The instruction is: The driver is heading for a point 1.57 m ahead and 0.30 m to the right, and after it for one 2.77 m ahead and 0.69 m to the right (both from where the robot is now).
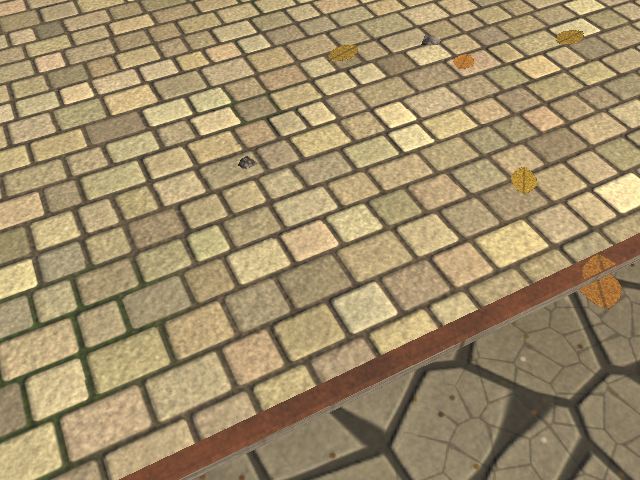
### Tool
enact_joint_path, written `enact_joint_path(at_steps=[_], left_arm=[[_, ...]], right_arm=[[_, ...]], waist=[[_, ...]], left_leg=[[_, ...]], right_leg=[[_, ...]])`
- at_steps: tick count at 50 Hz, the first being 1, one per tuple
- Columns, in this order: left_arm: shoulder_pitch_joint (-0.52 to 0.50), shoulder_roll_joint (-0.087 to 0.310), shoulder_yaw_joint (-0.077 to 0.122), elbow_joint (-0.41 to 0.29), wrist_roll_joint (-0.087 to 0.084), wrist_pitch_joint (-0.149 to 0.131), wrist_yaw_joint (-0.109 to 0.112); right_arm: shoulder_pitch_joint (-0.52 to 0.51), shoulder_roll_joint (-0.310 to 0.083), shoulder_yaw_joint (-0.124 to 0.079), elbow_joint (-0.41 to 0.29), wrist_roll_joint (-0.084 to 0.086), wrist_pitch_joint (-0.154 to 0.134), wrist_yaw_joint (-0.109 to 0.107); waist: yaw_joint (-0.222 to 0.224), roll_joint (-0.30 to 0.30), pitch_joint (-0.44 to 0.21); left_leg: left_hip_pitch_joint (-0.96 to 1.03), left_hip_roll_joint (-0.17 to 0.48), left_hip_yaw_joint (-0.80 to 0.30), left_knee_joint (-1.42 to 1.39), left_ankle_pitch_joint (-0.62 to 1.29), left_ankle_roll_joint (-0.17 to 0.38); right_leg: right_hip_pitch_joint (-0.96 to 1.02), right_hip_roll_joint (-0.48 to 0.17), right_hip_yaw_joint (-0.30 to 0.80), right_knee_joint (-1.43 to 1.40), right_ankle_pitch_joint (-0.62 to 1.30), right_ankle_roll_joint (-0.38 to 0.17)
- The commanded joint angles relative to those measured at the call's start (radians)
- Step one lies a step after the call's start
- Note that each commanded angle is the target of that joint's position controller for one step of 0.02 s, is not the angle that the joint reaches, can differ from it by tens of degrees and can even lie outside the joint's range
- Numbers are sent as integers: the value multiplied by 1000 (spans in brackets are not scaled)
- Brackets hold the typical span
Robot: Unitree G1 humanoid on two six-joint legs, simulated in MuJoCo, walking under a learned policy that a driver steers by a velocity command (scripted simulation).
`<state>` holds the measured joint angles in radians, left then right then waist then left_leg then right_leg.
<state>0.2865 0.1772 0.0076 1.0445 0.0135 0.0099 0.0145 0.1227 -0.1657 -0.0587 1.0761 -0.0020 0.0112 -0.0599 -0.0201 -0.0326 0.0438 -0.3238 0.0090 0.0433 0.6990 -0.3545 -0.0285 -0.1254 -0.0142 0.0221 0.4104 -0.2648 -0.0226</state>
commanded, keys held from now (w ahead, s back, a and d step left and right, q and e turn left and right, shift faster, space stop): no key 0.20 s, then w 0.80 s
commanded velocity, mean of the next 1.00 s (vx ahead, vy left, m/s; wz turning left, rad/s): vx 0.28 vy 0.00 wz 0.00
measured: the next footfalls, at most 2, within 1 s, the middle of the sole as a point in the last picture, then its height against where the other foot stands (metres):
right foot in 1.00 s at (371, 478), level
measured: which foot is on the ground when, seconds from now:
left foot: down 0.00-1.00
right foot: down 0.00-0.50, up 0.52-0.98, down 1.00-1.00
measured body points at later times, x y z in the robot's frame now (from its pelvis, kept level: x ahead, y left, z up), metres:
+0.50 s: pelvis +0.05 +0.03 +0.00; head +0.06 +0.05 +0.45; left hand -0.04 +0.28 -0.16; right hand +0.15 -0.22 -0.14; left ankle +0.07 +0.14 -0.71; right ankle -0.03 -0.10 -0.75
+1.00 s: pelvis +0.31 +0.03 +0.00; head +0.35 +0.04 +0.45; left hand +0.56 +0.24 -0.08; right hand +0.19 -0.22 -0.13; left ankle +0.08 +0.14 -0.71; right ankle +0.46 -0.07 -0.72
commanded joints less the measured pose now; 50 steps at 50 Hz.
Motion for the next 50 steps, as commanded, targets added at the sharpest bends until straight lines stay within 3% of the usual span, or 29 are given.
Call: enact_joint_path(at_steps=[1, 10, 11, 12, 14, 15, 16, 19, 21, 23, 24, 25, 26, 27, 28, 29, 30, 31, 34, 37, 40, 42, 45, 46, 48, 49, 50], left_arm=[[69, 89, 12, -5, 1, -6, 3], [106, 78, 7, 26, 1, -7, 6], [131, 73, 6, 37, 0, -5, 8], [148, 94, 13, 39, -6, -2, 12], [169, 178, 40, 25, -16, -2, 17], [184, 193, 50, 21, -14, -9, 22], [194, 188, 54, 18, -8, -15, 27], [211, 157, 57, 8, -23, -29, 29], [203, 163, 61, -3, -29, -30, 26], [159, 167, 60, -23, -34, -33, 18], [150, 164, 57, -35, -34, -37, 15], [115, 159, 51, -56, -30, -49, 16], [41, 100, 32, -106, -33, -64, 23], [-6, 80, 26, -153, -23, -90, 26], [-11, 109, 40, -154, -42, -112, 11], [-6, 102, 37, -150, -51, -119, -5], [-2, 106, 40, -148, -47, -122, -9], [-16, 126, 51, -150, -41, -121, -7], [-29, 122, 59, -152, -49, -96, -19], [-162, 90, 49, -202, -30, -87, -28], [-322, 62, 32, -259, -38, -93, -39], [-398, 70, 29, -284, -42, -94, -47], [-457, 95, 31, -313, -43, -97, -62], [-451, 110, 36, -318, -41, -100, -67], [-346, 164, 61, -297, -36, -102, -67], [-182, 203, 84, -249, -40, -102, -64], [-1, 247, 106, -195, -39, -97, -53]], right_arm=[[-9, -84, -12, -11, 1, -8, -3], [-15, -79, -6, 34, 3, -9, -3], [1, -71, -3, 46, 3, -8, -2], [-2, -72, -5, 50, 6, -8, -1], [-51, -91, -9, 23, 14, -23, 2], [-83, -102, -10, 5, 22, -37, 8], [-110, -105, -10, -9, 33, -48, 13], [-129, -88, -5, -27, 41, -79, 32], [-114, -74, 0, -31, 39, -92, 46], [-12, -65, 2, -2, 39, -94, 57], [78, -86, -9, 33, 36, -92, 58], [185, -133, -28, 59, 35, -89, 54], [304, -234, -56, 72, 24, -93, 48], [452, -293, -61, 86, 12, -106, 50], [345, -215, -24, 65, -9, -129, 51], [271, -170, -7, 41, 1, -143, 56], [214, -147, 7, 28, 9, -150, 66], [185, -128, 18, 22, 10, -152, 74], [228, -101, 35, 33, 0, -138, 73], [266, -128, 39, 22, 1, -129, 52], [309, -153, 37, 11, 2, -126, 38], [354, -174, 30, 16, 10, -124, 34], [376, -189, 17, 21, 18, -112, 34], [366, -198, 12, 16, 16, -107, 34], [350, -225, 0, 5, 11, -93, 33], [320, -231, -2, -7, 5, -81, 33], [291, -229, 2, -29, 1, -80, 37]], waist=[[-1, -13, -10], [1, -14, -6], [6, -21, -28], [22, -42, -18], [57, -138, 51], [74, -161, 84], [85, -153, 113], [78, -96, 110], [58, -112, 88], [-12, -103, 68], [-50, -85, 45], [-108, -51, 6], [-168, 171, -18], [-204, 354, -133], [-131, 227, -69], [-83, 160, -3], [-40, 91, 33], [-16, 65, 52], [14, 97, 58], [2, 71, 71], [-34, 93, 78], [-51, 99, 91], [-40, 115, 99], [-21, 124, 81], [51, 172, -17], [137, 185, -109], [217, 178, -207]], left_leg=[[47, 33, -47, -88, 176, 25], [33, 35, -43, -99, 164, 21], [33, 21, -25, -89, 105, 20], [-4, -7, 13, -40, 4, 20], [-173, -19, 43, 99, -121, 32], [-252, 7, 19, 187, -144, 44], [-337, 33, -6, 239, -174, 52], [-408, 62, -9, 215, -179, 79], [-312, 45, 26, 141, -172, 88], [-69, -9, 102, 25, -87, 101], [105, -40, 113, -14, -21, 101], [277, -38, 67, -67, -3, 115], [387, 162, -291, -260, -240, 209], [514, 380, -807, -490, -347, 353], [453, 412, -844, -504, -312, 352], [380, 383, -694, -485, -241, 316], [332, 347, -564, -492, -134, 279], [284, 311, -458, -511, -14, 245], [252, 207, -227, -554, 228, 196], [243, 177, -125, -590, 408, 203], [223, 156, -61, -625, 436, 188], [277, 183, -59, -634, 438, 190], [404, 230, -44, -576, 568, 184], [437, 240, -34, -529, 698, 176], [490, 252, -29, -367, 1049, 158], [464, 227, -10, -181, 1160, 142], [271, 191, -4, 53, 1042, 114]], right_leg=[[-70, -68, 64, -90, 183, -4], [-65, -67, 72, -101, 171, -1], [-49, -66, 82, -124, 47, -9], [-42, -79, 121, -159, -162, -37], [-23, -204, 323, -257, -514, -136], [-13, -269, 411, -295, -551, -181], [21, -294, 441, -319, -518, -209], [85, -289, 389, -308, -394, -201], [34, -263, 322, -288, -339, -184], [-141, -212, 221, -240, -329, -167], [-253, -180, 188, -194, -296, -156], [-346, -136, 136, -86, -156, -127], [-507, 3, -39, 265, 13, -47], [-662, 96, 4, 659, -258, -7], [-755, 53, 151, 884, -227, -30], [-796, 8, 136, 940, -142, -57], [-790, -43, 99, 924, -44, -70], [-754, -77, 87, 879, 25, -74], [-671, -96, 29, 779, 105, -60], [-670, -92, -30, 581, 200, -19], [-571, -57, -77, 326, 320, 0], [-545, -42, -82, 220, 345, -3], [-542, -31, -70, 137, 309, -37], [-508, -17, -76, 123, 278, -56], [-340, 38, -103, 130, 199, -98], [-146, 68, -119, 100, 210, -130], [159, 8, -53, 112, 244, -167]])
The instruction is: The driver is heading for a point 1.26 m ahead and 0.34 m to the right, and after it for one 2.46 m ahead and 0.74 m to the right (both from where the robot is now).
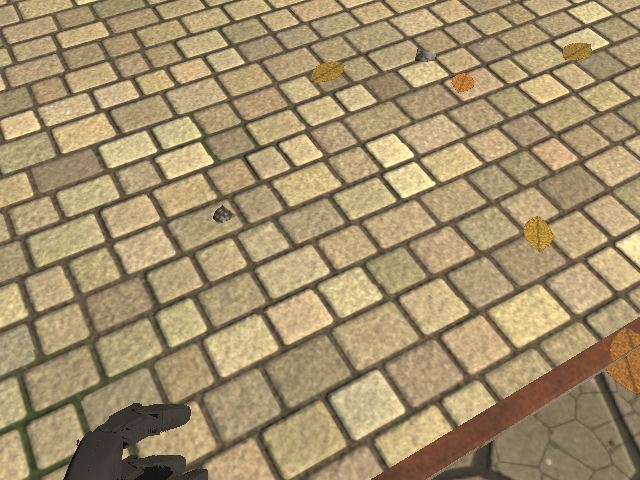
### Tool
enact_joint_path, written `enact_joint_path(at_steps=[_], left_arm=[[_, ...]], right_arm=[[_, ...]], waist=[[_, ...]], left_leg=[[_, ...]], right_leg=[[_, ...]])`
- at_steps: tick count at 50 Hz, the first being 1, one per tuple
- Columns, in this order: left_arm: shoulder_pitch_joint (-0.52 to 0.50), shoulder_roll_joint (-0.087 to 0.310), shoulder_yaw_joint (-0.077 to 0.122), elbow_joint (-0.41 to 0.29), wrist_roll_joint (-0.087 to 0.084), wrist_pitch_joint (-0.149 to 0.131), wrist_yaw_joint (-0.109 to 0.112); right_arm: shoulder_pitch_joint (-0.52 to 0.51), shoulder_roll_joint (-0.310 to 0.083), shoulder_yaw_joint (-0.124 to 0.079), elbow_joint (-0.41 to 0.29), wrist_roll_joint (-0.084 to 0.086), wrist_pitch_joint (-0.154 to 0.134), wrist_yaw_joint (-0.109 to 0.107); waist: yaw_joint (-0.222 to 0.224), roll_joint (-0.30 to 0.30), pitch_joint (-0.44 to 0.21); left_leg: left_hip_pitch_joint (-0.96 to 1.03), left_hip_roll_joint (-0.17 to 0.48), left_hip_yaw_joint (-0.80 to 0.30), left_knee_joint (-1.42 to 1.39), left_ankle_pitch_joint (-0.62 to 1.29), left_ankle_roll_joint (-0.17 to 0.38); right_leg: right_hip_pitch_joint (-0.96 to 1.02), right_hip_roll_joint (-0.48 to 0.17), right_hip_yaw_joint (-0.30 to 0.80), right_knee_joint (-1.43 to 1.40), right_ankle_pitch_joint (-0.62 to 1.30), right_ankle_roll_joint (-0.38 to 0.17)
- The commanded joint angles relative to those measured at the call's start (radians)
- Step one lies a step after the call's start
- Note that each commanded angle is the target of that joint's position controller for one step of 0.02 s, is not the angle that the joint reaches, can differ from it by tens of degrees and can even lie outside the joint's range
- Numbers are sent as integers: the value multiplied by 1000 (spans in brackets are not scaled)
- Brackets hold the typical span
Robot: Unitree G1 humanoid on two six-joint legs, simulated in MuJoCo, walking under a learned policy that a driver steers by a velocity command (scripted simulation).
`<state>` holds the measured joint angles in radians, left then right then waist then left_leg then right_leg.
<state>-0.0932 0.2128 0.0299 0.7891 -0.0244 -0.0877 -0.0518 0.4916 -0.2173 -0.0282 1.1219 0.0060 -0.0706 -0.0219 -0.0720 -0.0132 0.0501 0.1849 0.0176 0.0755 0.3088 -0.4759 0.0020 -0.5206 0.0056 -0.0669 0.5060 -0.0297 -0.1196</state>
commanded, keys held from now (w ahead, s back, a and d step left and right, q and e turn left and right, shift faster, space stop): w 0.58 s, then w+e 0.42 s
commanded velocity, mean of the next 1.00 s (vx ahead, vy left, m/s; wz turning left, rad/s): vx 0.50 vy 0.00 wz -0.13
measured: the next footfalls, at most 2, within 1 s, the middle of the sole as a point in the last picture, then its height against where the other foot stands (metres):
left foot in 0.50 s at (238, 455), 0.04 m higher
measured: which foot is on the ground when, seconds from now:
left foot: down 0.00-0.02, up 0.04-0.48, down 0.50-1.00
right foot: down 0.00-0.52, up 0.54-1.00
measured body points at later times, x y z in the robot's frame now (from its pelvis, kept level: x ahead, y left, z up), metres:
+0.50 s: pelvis +0.30 +0.03 +0.02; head +0.32 +0.03 +0.47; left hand +0.25 +0.27 -0.13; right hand +0.50 -0.19 -0.08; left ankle +0.45 +0.14 -0.68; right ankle +0.15 -0.10 -0.71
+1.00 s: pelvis +0.55 +0.01 +0.06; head +0.57 +0.00 +0.51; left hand +0.76 +0.22 -0.05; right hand +0.51 -0.26 -0.08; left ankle +0.45 +0.14 -0.67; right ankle +0.69 -0.16 -0.64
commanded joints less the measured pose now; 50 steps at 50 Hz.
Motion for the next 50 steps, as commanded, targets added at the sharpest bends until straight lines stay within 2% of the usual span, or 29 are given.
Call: enact_joint_path(at_steps=[1, 2, 3, 4, 5, 7, 9, 11, 13, 15, 17, 20, 22, 23, 24, 25, 26, 27, 28, 29, 30, 32, 33, 34, 36, 40, 43, 47, 50], left_arm=[[530, 312, 105, 94, 32, 6, 24], [524, 253, 84, 106, 34, 9, 25], [434, 188, 67, 101, 24, 7, 24], [341, 140, 51, 87, 19, 1, 23], [274, 108, 38, 80, 22, -9, 15], [235, 71, 24, 94, 35, -22, 8], [276, 86, 24, 127, 31, -24, 9], [311, 101, 21, 149, 32, -24, 18], [354, 110, 17, 165, 32, -12, 34], [381, 133, 19, 156, 32, 0, 49], [434, 150, 20, 158, 30, 2, 56], [519, 172, 25, 182, 12, 13, 54], [534, 169, 24, 190, 11, 28, 52], [520, 171, 24, 187, 15, 33, 54], [500, 165, 20, 181, 19, 37, 58], [484, 139, 9, 165, 27, 37, 65], [580, 47, -15, 136, 22, 22, 64], [518, 49, -17, 134, 37, -6, 51], [480, 118, 12, 123, 5, -25, 38], [407, 128, 12, 100, -9, -28, 34], [359, 122, 17, 81, -8, -23, 40], [414, 99, 29, 98, -9, 15, 56], [439, 81, 28, 108, -11, 31, 58], [442, 75, 29, 111, -12, 41, 61], [387, 79, 36, 93, -3, 50, 66], [288, 80, 46, 60, 7, 46, 52], [198, 66, 41, 30, 11, 45, 35], [92, 50, 32, -22, 7, 44, 12], [75, 70, 37, -59, 4, 48, -3]], right_arm=[[24, -50, 5, -102, -19, -14, 17], [62, -25, 18, -76, 7, -48, 30], [-53, -116, -11, -112, 40, -68, 35], [-143, -138, -15, -148, 51, -76, 32], [-185, -137, -20, -160, 42, -72, 21], [-152, -99, -26, -163, 27, -44, 13], [-139, -53, -17, -174, 21, -19, 8], [-195, -65, -18, -210, 18, -2, 3], [-281, -69, -13, -255, 2, -1, 4], [-375, -58, 0, -290, -12, -10, 12], [-465, -36, 13, -316, -7, -21, 20], [-545, -40, 18, -347, 9, -28, 37], [-543, -66, 9, -363, 16, -37, 51], [-483, -92, -5, -353, 16, -41, 56], [-356, -126, -27, -320, 16, -41, 55], [-167, -202, -61, -265, 14, -40, 50], [-25, -312, -92, -232, -11, -32, 43], [19, -299, -86, -225, -12, -24, 35], [-85, -232, -61, -242, -15, -33, 32], [-160, -166, -44, -255, -9, -33, 31], [-228, -130, -34, -251, -9, -39, 34], [-301, -62, -17, -238, -21, -51, 47], [-294, -59, -18, -225, -20, -54, 47], [-279, -80, -25, -217, -20, -56, 44], [-250, -111, -36, -204, -27, -56, 26], [-211, -147, -46, -196, -27, -52, 1], [-194, -166, -51, -198, -19, -45, -12], [-139, -192, -66, -185, -7, -25, -13], [-152, -217, -81, -190, 9, -5, -8]], waist=[[221, -91, -406], [203, -193, -533], [199, -155, -354], [165, -85, -220], [122, 4, -143], [55, -27, -81], [35, -56, -41], [29, -58, -1], [39, -34, 17], [67, 1, 14], [104, -4, -1], [130, -32, 15], [104, -79, 9], [60, -110, -32], [-13, -125, -105], [-89, -91, -223], [-67, 154, -389], [-91, 283, -479], [-53, 232, -364], [-29, 153, -242], [10, 78, -149], [87, 105, -95], [97, 113, -79], [102, 103, -58], [97, 79, -37], [76, 61, -27], [44, 66, 0], [-4, 63, 50], [9, 83, 56]], left_leg=[[-657, 23, -25, 866, 548, 27], [-801, -85, -192, 1106, -67, 29], [-894, -17, -225, 1193, -35, 47], [-909, 39, -184, 1177, 48, 58], [-875, 83, -159, 1114, 120, 58], [-785, 131, -160, 1042, 186, 57], [-821, 143, -138, 1064, 170, 43], [-947, 162, -133, 1097, 198, 22], [-1064, 184, -125, 1045, 271, -5], [-1032, 179, -88, 842, 377, -16], [-943, 142, -42, 678, 421, -14], [-917, 94, 1, 510, 384, 3], [-878, 59, 16, 425, 312, 36], [-787, 24, 33, 391, 292, 56], [-620, -21, 55, 354, 294, 79], [-353, 13, -17, 344, 342, 119], [31, 279, -489, 227, 122, 269], [124, 377, -901, -39, -6, 337], [37, 385, -831, -42, -64, 301], [-119, 358, -664, -31, -57, 268], [-284, 325, -517, -68, 12, 236], [-451, 259, -326, -124, 125, 181], [-481, 246, -261, -146, 163, 177], [-487, 233, -192, -172, 204, 182], [-462, 235, -117, -200, 273, 190], [-348, 261, -39, -213, 331, 185], [-314, 259, 43, -221, 355, 166], [-187, 291, 103, -188, 398, 151], [-110, 314, 135, -102, 557, 132]], right_leg=[[1002, -306, 466, 31, -73, -215], [1042, -432, 841, -171, -183, -298], [890, -369, 699, -211, -212, -233], [706, -333, 527, -234, -162, -189], [542, -293, 423, -277, -99, -160], [363, -235, 310, -346, -87, -133], [291, -229, 266, -386, -55, -150], [269, -231, 235, -407, -61, -155], [285, -217, 206, -402, -82, -146], [267, -188, 155, -404, -37, -128], [281, -184, 124, -412, 42, -111], [422, -224, 123, -405, 70, -102], [520, -258, 126, -356, 179, -83], [549, -260, 115, -288, 343, -67], [545, -228, 75, -151, 546, -40], [444, -174, 26, 84, 572, 1], [61, -31, -20, 492, 215, 77], [-121, 73, 119, 750, -431, 86], [-246, 23, 220, 916, -429, 68], [-281, -39, 174, 932, -376, 48], [-248, -91, 145, 868, -298, 37], [-122, -132, 164, 792, -222, 29], [-99, -133, 172, 771, -209, 30], [-108, -126, 162, 733, -190, 38], [-157, -122, 171, 657, -128, 59], [-268, -120, 184, 501, 26, 95], [-240, -124, 110, 341, 96, 104], [-242, -121, 52, 193, 47, 81], [-195, -95, 1, 138, -85, 41]])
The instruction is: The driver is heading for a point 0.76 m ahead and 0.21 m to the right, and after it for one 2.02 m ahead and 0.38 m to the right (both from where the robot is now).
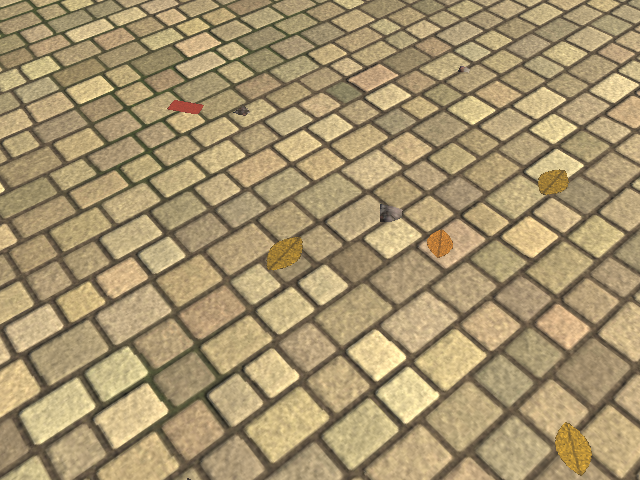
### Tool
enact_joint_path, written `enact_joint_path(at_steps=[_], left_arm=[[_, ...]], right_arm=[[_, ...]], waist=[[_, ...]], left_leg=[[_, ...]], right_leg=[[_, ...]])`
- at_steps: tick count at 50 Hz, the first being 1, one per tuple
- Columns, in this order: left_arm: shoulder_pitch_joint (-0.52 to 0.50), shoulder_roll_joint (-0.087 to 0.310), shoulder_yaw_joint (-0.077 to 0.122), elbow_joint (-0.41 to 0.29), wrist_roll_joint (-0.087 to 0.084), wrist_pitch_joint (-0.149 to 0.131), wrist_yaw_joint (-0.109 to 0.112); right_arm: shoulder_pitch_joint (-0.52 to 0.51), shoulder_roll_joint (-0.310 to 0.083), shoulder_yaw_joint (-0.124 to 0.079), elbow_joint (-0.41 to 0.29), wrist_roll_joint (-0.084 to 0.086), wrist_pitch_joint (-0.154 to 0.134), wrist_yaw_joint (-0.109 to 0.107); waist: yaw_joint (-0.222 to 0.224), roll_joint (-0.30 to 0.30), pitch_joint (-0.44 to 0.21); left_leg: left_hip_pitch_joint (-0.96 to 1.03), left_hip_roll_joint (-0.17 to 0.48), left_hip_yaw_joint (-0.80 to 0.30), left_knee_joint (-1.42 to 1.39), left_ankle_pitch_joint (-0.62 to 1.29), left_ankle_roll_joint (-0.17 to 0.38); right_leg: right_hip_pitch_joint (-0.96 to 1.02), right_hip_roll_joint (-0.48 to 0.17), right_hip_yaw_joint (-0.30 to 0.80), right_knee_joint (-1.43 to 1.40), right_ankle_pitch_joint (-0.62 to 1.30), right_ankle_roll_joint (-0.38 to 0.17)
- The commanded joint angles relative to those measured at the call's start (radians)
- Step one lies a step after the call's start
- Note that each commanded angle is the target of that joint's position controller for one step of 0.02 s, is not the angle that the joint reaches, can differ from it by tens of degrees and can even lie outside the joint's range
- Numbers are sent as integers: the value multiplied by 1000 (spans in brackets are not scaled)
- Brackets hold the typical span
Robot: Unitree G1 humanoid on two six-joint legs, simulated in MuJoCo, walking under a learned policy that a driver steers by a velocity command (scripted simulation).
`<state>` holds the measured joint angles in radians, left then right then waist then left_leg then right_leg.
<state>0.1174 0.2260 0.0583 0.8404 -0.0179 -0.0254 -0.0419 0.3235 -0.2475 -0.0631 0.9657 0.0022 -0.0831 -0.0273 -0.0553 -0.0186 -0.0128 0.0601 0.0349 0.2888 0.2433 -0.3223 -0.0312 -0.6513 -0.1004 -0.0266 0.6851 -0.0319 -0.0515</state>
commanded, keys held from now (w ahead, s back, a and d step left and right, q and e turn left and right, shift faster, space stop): w+e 0.78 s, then w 0.20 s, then no key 0.02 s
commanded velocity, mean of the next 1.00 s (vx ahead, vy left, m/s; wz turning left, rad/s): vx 0.50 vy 0.00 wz -0.53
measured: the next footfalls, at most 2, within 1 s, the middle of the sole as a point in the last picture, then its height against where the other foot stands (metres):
right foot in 0.08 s outside the picture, level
left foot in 0.56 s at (321, 460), level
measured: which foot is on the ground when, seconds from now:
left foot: down 0.00-0.10, up 0.12-0.54, down 0.56-1.00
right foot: up 0.00-0.06, down 0.08-0.56, up 0.58-1.00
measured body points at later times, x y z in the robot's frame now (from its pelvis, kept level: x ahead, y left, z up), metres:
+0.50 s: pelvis +0.29 -0.05 +0.00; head +0.32 -0.08 +0.45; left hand +0.41 +0.22 -0.11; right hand +0.46 -0.34 -0.08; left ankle +0.51 +0.04 -0.70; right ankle +0.17 -0.12 -0.74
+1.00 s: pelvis +0.54 -0.13 +0.00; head +0.57 -0.15 +0.45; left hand +0.85 -0.05 -0.08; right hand +0.39 -0.37 -0.12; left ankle +0.51 +0.02 -0.74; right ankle +0.59 -0.34 -0.70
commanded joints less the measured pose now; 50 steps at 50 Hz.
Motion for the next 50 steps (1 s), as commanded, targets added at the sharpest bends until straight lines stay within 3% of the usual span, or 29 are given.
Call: enact_joint_path(at_steps=[1, 2, 3, 4, 5, 6, 7, 8, 9, 10, 11, 13, 16, 19, 23, 26, 27, 28, 29, 30, 31, 32, 33, 34, 35, 38, 42, 45, 50], left_arm=[[-110, 75, 17, -117, -1, -14, -16], [-48, 99, 32, -112, -2, -13, -16], [92, 141, 58, -82, -8, -15, -15], [255, 220, 99, -37, -12, -12, 0], [324, 349, 130, -25, -13, -6, 20], [320, 340, 114, -62, -4, -23, 14], [321, 255, 88, -56, 7, -35, 8], [277, 215, 78, -57, 5, -44, 10], [194, 176, 65, -79, -1, -45, 12], [131, 140, 53, -102, 4, -46, 14], [107, 124, 46, -117, 11, -47, 18], [115, 151, 52, -123, 7, -53, 29], [161, 187, 61, -121, 1, -53, 49], [196, 190, 63, -118, -4, -46, 57], [247, 186, 64, -103, -12, -37, 60], [231, 188, 68, -113, -6, -24, 69], [214, 176, 64, -124, -3, -21, 68], [200, 136, 49, -140, 3, -23, 63], [216, 83, 27, -166, 26, -24, 62], [382, 46, 16, -191, -18, -36, 60], [355, 162, 34, -154, -29, -34, 63], [238, 208, 46, -173, -19, -28, 61], [183, 194, 46, -185, -8, -22, 62], [150, 179, 48, -200, 2, -21, 58], [162, 160, 49, -204, -5, -16, 51], [150, 116, 41, -224, -11, 2, 48], [82, 89, 28, -245, -1, -1, 44], [-12, 73, 15, -260, 1, -17, 26], [-138, 78, 8, -306, -2, -31, 1]], right_arm=[[-3, -202, -52, -41, 18, 12, -2], [-21, -215, -57, -48, 24, 19, -3], [-46, -220, -57, -56, 28, 29, -3], [-31, -205, -49, -67, 19, 29, -4], [14, -88, -15, -121, -23, 10, 3], [3, -65, 3, -154, -3, -38, 15], [-138, -134, -14, -187, 42, -68, 24], [-171, -128, -10, -197, 46, -83, 24], [-170, -130, -13, -183, 19, -86, 16], [-153, -145, -24, -179, 3, -76, 12], [-137, -147, -29, -181, 2, -61, 14], [-135, -125, -29, -193, -8, -37, 14], [-243, -97, -18, -237, -18, -28, 13], [-352, -72, -5, -268, -8, -36, 25], [-410, -108, -13, -303, 8, -48, 42], [-354, -146, -29, -301, 9, -62, 50], [-276, -159, -39, -282, 5, -67, 48], [-158, -193, -54, -262, -11, -72, 43], [8, -254, -66, -248, -19, -67, 35], [52, -306, -79, -213, -26, -57, 45], [7, -191, -53, -245, -5, -53, 45], [-39, -134, -38, -257, 0, -43, 39], [-88, -127, -30, -260, -11, -36, 37], [-115, -111, -26, -251, -16, -31, 36], [-125, -106, -23, -246, -22, -33, 33], [-113, -122, -32, -225, -10, -46, 33], [-75, -160, -43, -193, -10, -43, 32], [-59, -174, -44, -175, 2, -30, 32], [17, -214, -50, -129, 26, 0, 33]], waist=[[16, 106, 94], [59, 125, 48], [142, 113, -29], [208, 69, -128], [159, -185, -201], [132, -198, -362], [184, -92, -280], [160, -73, -188], [115, -7, -126], [74, -12, -91], [49, -21, -78], [31, -8, -54], [56, -14, -7], [100, -60, 14], [122, -78, 16], [82, -108, 5], [39, -112, -25], [-18, -85, -120], [-68, 56, -278], [29, 448, -357], [-2, 276, -264], [-28, 161, -145], [-6, 79, -77], [13, 78, -25], [36, 110, -13], [45, 115, 6], [35, 72, 12], [6, 72, 42], [-23, 92, 90]], left_leg=[[27, 298, -64, 30, 588, 155], [30, 292, -48, 138, 791, 141], [-1, 257, -17, 330, 916, 115], [-157, 213, -5, 583, 811, 71], [-579, 91, -24, 962, 145, 4], [-792, -60, -276, 1168, -283, -12], [-907, -9, -360, 1204, -206, 19], [-929, 36, -353, 1152, -114, 45], [-870, 78, -357, 1074, -43, 50], [-791, 106, -363, 1000, 2, 48], [-734, 117, -367, 963, 27, 41], [-713, 109, -351, 873, 58, 11], [-730, 75, -332, 648, 205, -24], [-652, 15, -316, 396, 385, -24], [-595, -14, -344, 268, 413, -6], [-525, -18, -351, 235, 292, 29], [-417, -32, -329, 203, 277, 51], [-213, 23, -365, 217, 276, 91], [65, 204, -560, 234, 224, 140], [312, 400, -1075, 94, -24, 299], [251, 384, -1073, 54, -221, 272], [120, 345, -885, 48, -190, 227], [-19, 304, -758, 34, -55, 208], [-114, 266, -667, 12, 41, 206], [-172, 240, -590, -12, 95, 197], [-208, 231, -461, -72, 199, 218], [-170, 232, -353, -95, 316, 235], [-162, 202, -263, -98, 347, 214], [-59, 244, -248, -45, 445, 199]], right_leg=[[-3, 40, -68, -47, -134, -47], [96, 83, -101, -50, -176, -69], [285, 139, -129, -112, -140, -100], [572, 160, -77, -135, -104, -137], [904, -102, 382, -163, -149, -273], [1053, -251, 867, -372, -312, -407], [1030, -228, 761, -420, -238, -336], [918, -190, 605, -395, -150, -293], [763, -143, 483, -392, -70, -260], [637, -110, 404, -409, 4, -244], [563, -88, 377, -435, 33, -241], [490, -70, 333, -460, 112, -250], [439, -35, 275, -474, 136, -231], [405, 10, 240, -459, 40, -186], [470, -29, 326, -391, -43, -163], [533, -59, 403, -294, -16, -138], [525, -28, 400, -225, 50, -119], [467, 32, 359, -57, 71, -86], [313, 117, 255, 245, -163, -43], [-44, 207, 198, 543, -586, 7], [-146, 127, 237, 664, -523, 18], [-165, 92, 200, 675, -421, 22], [-119, 54, 172, 649, -350, 25], [-95, 25, 172, 597, -309, 24], [-47, -1, 168, 565, -284, 22], [-53, -21, 140, 493, -248, 32], [-85, -17, 142, 308, -107, 46], [-34, 1, 85, 108, 12, 40], [14, 35, 12, -78, -55, 8]])
Keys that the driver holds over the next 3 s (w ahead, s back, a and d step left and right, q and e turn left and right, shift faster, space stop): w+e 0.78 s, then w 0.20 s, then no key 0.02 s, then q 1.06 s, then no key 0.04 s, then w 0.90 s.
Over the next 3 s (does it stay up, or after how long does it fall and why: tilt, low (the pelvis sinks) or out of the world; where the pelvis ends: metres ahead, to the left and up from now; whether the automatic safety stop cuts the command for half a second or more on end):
stays up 1.00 -0.24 0.00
